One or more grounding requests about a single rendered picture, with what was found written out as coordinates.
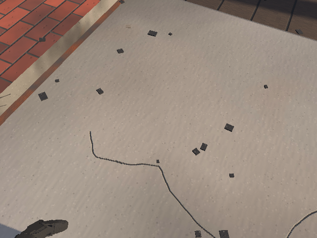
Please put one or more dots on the robot left hand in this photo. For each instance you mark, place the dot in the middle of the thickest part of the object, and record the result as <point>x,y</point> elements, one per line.
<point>43,229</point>

